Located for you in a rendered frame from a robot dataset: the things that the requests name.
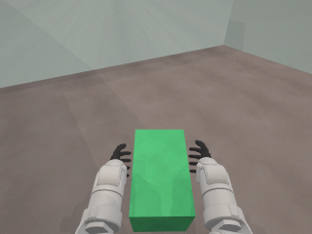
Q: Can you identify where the robot right forearm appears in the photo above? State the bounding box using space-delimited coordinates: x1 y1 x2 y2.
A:
196 157 253 234

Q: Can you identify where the carton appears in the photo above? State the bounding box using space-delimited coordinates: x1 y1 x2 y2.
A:
129 129 196 232

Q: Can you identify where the left robot hand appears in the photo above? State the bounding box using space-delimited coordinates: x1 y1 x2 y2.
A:
110 143 132 177

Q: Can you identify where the right robot hand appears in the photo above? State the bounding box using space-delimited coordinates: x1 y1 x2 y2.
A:
188 139 212 174

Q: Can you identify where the robot left forearm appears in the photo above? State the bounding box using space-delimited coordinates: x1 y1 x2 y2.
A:
75 159 127 234

